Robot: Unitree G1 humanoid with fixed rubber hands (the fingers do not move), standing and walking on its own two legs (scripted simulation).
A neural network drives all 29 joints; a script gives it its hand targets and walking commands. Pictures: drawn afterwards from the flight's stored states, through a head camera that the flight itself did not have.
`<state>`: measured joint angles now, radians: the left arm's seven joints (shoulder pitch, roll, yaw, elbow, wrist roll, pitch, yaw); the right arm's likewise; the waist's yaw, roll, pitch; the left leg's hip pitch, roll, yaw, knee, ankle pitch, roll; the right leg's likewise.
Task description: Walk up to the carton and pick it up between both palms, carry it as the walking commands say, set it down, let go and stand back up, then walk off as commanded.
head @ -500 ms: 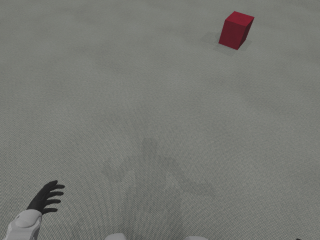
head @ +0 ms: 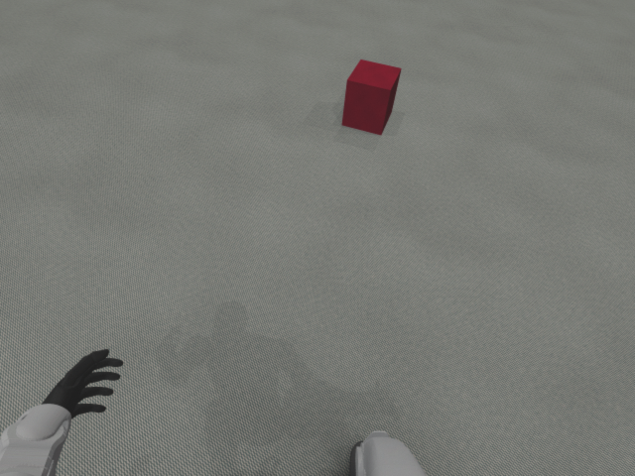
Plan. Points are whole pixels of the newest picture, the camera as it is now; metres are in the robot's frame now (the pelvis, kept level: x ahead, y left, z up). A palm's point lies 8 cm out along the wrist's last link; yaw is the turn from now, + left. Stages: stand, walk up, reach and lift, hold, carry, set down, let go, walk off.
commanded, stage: walk up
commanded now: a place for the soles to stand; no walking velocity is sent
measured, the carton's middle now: (371, 97) +2.00 -0.41 -0.64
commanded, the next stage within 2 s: none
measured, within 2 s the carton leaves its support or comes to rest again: neither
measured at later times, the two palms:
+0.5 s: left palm (128, 317) +0.37 +0.30 -0.11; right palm (526, 256) +0.46 -0.40 -0.07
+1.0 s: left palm (240, 131) +0.82 +0.15 -0.06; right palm (550, 216) +0.59 -0.52 -0.10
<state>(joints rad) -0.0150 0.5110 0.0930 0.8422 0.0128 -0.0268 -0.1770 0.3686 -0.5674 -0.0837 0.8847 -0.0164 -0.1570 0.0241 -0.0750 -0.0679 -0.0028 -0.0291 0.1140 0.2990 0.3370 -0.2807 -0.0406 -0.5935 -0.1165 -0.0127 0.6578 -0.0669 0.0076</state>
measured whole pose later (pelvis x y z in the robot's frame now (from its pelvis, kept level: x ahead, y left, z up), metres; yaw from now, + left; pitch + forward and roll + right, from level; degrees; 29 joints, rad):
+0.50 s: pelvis +0.33 -0.05 -0.02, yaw -1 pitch +0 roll -2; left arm 0.33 0.50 0.09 0.81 0.01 -0.06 -0.08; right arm 0.21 -0.52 -0.07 0.81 -0.02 -0.12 0.07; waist 0.07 0.00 0.02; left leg -0.45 0.07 0.13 0.55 -0.13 0.06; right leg -0.08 0.03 -0.10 0.59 -0.47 -0.05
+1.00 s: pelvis +0.60 -0.16 -0.02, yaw -4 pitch -1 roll +1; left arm 0.05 0.48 0.11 0.77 0.00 -0.06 -0.10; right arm 0.36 -0.53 -0.05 0.86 0.01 -0.11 0.01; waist -0.06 0.01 0.06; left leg -0.32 0.12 0.01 1.08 -0.42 0.04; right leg -0.41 -0.03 -0.07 0.60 -0.18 -0.04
